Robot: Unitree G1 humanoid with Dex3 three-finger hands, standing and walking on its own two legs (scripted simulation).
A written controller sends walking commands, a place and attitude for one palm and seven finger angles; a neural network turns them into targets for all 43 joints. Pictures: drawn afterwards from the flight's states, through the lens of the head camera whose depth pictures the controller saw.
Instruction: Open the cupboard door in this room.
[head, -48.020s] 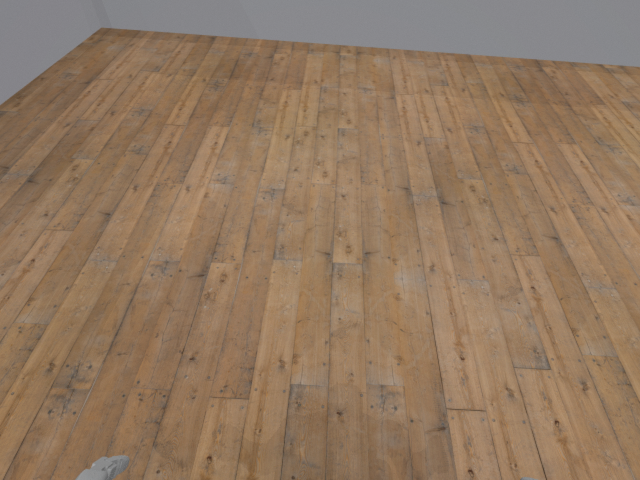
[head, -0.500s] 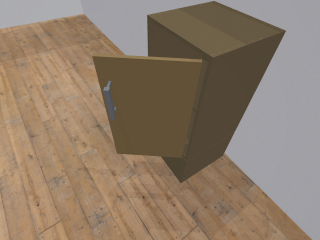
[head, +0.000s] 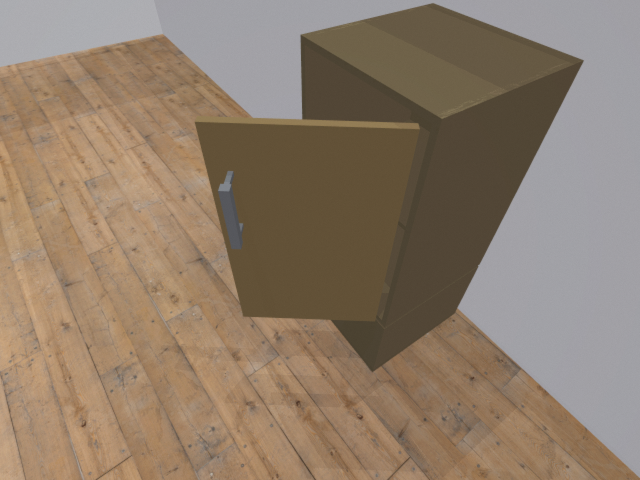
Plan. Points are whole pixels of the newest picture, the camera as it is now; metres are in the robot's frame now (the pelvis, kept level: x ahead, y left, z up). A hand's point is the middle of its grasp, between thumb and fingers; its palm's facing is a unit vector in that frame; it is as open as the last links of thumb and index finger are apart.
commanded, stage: look again from close up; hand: left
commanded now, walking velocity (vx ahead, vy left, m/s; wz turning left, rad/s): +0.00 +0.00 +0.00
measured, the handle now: (233, 211) +0.57 +0.20 -0.03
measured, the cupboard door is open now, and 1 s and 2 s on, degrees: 53 53 53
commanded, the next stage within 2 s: raise the hand with hooked fingers in 0.02 s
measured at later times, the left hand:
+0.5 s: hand (194, 457) +0.17 +0.17 -0.06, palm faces +0.00 -1.00 -0.02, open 8.3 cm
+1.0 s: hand (152, 412) +0.20 +0.22 -0.03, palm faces +0.10 -0.99 -0.06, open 11.3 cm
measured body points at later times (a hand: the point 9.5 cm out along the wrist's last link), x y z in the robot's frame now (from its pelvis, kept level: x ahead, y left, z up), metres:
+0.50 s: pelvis -0.03 -0.03 -0.07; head +0.01 -0.01 +0.38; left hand +0.16 +0.22 -0.06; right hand +0.20 -0.27 -0.11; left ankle +0.03 +0.09 -0.74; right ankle -0.02 -0.13 -0.74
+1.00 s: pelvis -0.02 -0.03 -0.08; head +0.04 -0.02 +0.36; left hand +0.19 +0.28 -0.02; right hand +0.11 -0.28 -0.18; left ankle +0.03 +0.09 -0.74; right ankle -0.02 -0.13 -0.74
